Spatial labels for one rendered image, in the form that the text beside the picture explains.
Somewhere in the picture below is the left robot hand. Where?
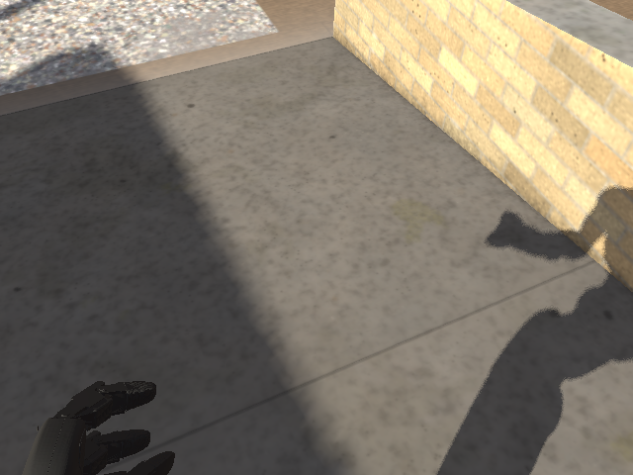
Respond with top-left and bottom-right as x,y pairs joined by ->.
22,381 -> 175,475

